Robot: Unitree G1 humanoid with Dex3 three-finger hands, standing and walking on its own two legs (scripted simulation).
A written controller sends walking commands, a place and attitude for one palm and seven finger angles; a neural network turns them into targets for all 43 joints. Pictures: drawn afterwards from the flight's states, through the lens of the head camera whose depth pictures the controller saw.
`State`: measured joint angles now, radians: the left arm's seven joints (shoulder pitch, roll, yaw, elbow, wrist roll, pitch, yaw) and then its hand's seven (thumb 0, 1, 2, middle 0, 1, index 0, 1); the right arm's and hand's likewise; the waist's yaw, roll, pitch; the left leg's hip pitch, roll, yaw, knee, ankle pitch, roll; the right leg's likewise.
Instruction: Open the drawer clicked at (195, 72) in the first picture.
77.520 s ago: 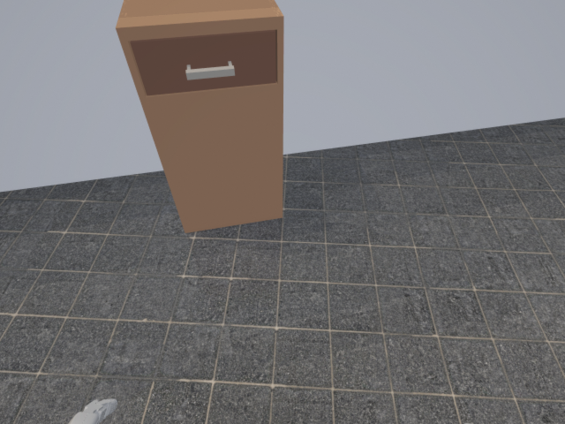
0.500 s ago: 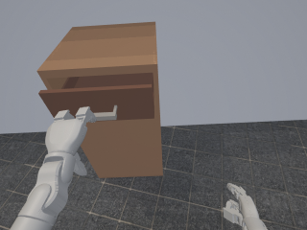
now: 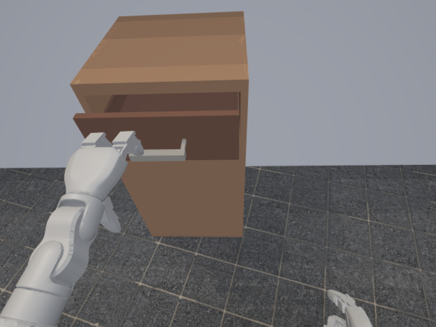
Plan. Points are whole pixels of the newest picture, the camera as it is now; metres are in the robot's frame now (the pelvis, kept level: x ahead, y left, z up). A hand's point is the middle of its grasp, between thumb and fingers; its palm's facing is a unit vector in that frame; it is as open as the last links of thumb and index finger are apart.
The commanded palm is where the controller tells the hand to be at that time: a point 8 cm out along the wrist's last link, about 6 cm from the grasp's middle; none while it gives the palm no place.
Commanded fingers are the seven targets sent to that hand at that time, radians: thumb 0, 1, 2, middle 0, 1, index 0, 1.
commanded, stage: raise the hand with hooked fingers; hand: left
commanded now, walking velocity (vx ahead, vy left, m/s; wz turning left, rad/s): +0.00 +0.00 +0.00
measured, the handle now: (159, 149) +0.50 +0.24 +0.00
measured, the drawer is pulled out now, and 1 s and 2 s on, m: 0.09 0.09 0.09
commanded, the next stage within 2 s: move the hooked fingers above the handle in 0.02 s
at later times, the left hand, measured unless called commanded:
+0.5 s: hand (123, 174) +0.34 +0.24 +0.10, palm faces +0.04 -0.04 -1.00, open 13.8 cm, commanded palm +0.32 +0.24 +0.15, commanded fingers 0.00 -0.50 0.30 -0.30 -1.20 -0.30 -1.20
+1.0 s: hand (137, 162) +0.40 +0.24 +0.06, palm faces -0.04 -0.03 -1.00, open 13.9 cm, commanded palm +0.38 +0.24 +0.13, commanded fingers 0.00 -0.50 0.30 -0.30 -1.20 -0.30 -1.20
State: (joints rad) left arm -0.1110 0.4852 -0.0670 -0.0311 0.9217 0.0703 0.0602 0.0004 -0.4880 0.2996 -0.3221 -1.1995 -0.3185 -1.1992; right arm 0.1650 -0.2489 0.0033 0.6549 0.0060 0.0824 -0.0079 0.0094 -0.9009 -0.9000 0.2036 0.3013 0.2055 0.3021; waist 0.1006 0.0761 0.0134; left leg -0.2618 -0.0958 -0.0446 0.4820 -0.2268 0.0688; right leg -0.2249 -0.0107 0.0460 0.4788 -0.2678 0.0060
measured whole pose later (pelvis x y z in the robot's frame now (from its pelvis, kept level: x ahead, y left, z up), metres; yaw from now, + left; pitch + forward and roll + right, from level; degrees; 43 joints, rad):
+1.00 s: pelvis +0.02 -0.04 -0.01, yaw -1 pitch +8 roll +0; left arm -0.37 0.54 0.00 0.49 0.94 0.01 0.08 0.00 -0.49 0.30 -0.32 -1.20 -0.31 -1.20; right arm 0.22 -0.28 -0.03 0.66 0.03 0.12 -0.06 0.01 -0.90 -0.90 0.20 0.30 0.20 0.30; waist 0.03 0.07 -0.07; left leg -0.42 -0.05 -0.05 0.60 -0.31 0.02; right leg -0.39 0.04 0.03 0.60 -0.35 -0.03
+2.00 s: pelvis +0.01 -0.02 -0.02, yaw -1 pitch +11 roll -1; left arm -0.61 0.52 -0.01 0.79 1.04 -0.13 0.19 0.00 -0.49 0.30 -0.32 -1.20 -0.32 -1.20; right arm 0.32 -0.26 -0.05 0.69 0.02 0.12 -0.06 0.01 -0.90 -0.90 0.20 0.30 0.21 0.30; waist -0.04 0.04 -0.10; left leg -0.55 -0.05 -0.04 0.69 -0.33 0.04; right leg -0.51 0.05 0.04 0.66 -0.35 -0.01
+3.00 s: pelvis +0.02 -0.02 -0.02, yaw -3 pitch +13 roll -1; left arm -0.59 0.54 0.07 0.80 1.04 -0.09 0.25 0.00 -0.49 0.30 -0.37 -1.23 -0.31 -1.20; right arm 0.29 -0.25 -0.04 0.68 0.02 0.13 -0.04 0.00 -0.90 -0.90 0.20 0.30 0.21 0.30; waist -0.04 0.06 -0.11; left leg -0.57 -0.04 -0.01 0.69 -0.35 0.04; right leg -0.53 0.05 0.07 0.66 -0.35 0.00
